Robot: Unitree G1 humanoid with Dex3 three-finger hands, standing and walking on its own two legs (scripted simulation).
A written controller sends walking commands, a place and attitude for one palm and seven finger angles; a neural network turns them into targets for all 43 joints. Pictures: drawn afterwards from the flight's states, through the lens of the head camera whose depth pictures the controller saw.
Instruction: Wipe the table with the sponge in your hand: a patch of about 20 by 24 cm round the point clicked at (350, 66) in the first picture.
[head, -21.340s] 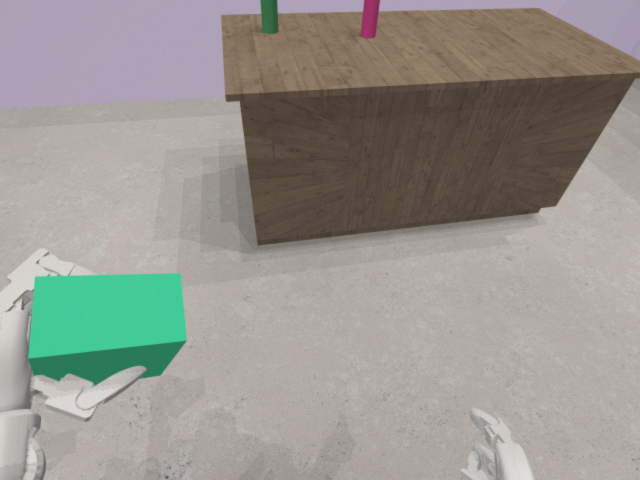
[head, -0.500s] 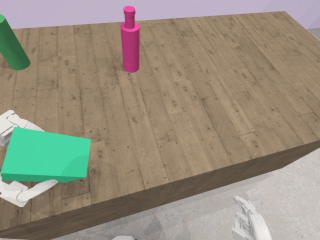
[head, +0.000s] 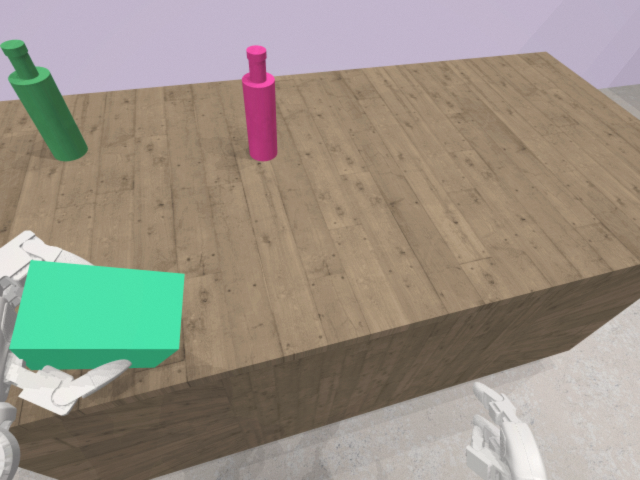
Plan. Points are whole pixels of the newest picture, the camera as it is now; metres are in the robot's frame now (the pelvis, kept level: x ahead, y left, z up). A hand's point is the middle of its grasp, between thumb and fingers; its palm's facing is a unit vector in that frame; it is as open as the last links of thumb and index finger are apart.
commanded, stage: come to a stop and stand still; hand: left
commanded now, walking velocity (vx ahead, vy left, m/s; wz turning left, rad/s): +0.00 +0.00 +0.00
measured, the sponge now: (125, 324) +0.23 +0.21 +0.13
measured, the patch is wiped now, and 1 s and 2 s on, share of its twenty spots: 0.00 0.00 0.00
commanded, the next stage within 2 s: look again from close up in 0.26 s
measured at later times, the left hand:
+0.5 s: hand (50, 338) +0.20 +0.25 +0.16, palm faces +0.32 -0.88 -0.35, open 10.6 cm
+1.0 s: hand (52, 295) +0.23 +0.26 +0.17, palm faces +0.34 -0.87 -0.37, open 10.6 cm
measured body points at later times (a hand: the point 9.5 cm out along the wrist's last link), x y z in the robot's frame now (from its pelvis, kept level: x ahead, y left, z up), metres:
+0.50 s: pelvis -0.01 +0.01 +0.00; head +0.00 +0.03 +0.45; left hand +0.18 +0.30 +0.17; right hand +0.16 -0.21 -0.06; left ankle +0.05 +0.09 -0.74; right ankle +0.04 -0.10 -0.74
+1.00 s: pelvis +0.00 +0.02 +0.00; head +0.02 +0.04 +0.45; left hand +0.21 +0.31 +0.19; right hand +0.16 -0.20 -0.07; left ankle +0.05 +0.09 -0.74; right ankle +0.04 -0.10 -0.74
